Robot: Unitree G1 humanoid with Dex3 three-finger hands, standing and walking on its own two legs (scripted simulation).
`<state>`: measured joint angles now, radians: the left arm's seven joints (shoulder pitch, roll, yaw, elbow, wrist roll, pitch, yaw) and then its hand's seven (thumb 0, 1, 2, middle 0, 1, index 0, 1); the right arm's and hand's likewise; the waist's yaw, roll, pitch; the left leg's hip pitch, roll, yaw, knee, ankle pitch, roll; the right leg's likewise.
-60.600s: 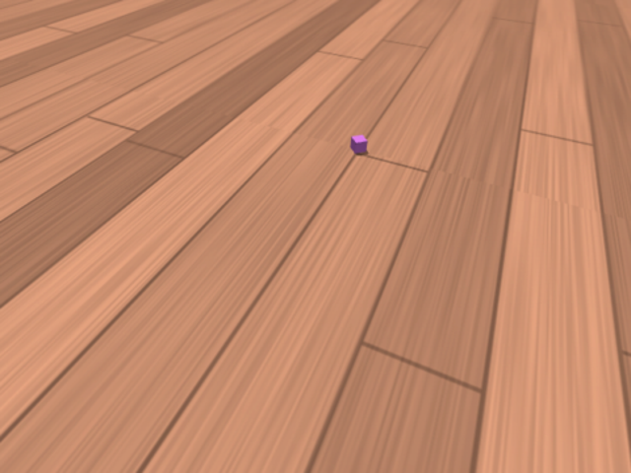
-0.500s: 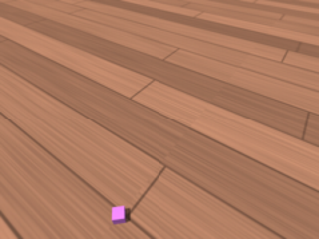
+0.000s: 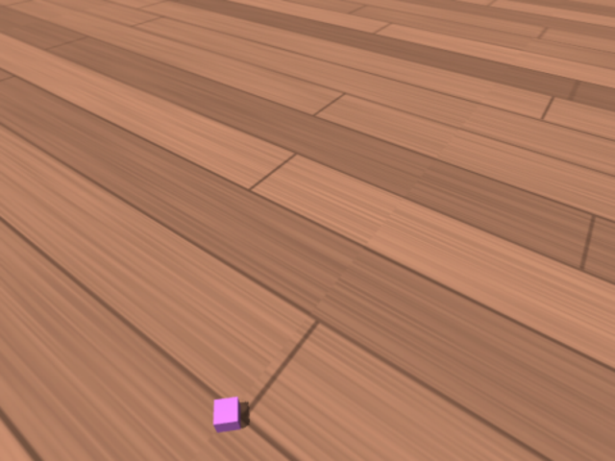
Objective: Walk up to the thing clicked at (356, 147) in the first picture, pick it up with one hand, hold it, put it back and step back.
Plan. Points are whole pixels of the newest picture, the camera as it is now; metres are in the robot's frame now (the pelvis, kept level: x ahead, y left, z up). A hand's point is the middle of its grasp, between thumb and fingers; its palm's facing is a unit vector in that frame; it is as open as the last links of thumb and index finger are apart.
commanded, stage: stand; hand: left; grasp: from above
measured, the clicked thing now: (227, 414) +0.46 +0.25 -0.75
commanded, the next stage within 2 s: step back in 0.06 s
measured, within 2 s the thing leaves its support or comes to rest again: neither
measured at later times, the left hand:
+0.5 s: hand out of the picture +0.09 +0.30 -0.18, palm faces -0.02 -0.93 -0.36, open 7.4 cm
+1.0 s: hand out of the picture -0.05 +0.28 -0.15, palm faces -0.03 -0.90 -0.43, open 7.4 cm
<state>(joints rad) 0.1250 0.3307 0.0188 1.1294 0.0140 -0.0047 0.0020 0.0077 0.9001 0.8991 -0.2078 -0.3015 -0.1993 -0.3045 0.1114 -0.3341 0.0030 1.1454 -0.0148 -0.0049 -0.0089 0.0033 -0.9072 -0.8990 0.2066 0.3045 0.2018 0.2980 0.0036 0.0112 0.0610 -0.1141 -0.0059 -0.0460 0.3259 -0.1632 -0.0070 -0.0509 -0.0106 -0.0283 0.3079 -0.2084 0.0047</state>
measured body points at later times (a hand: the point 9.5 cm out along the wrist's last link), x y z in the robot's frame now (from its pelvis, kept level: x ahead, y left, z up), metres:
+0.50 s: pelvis -0.06 +0.04 -0.02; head +0.02 +0.06 +0.42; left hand +0.09 +0.35 -0.15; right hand +0.00 -0.27 -0.13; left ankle -0.05 +0.13 -0.75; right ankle -0.08 -0.11 -0.68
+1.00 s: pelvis -0.16 +0.02 -0.01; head -0.10 +0.00 +0.43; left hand -0.05 +0.33 -0.12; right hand -0.07 -0.30 -0.15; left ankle -0.19 +0.17 -0.67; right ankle -0.13 -0.09 -0.75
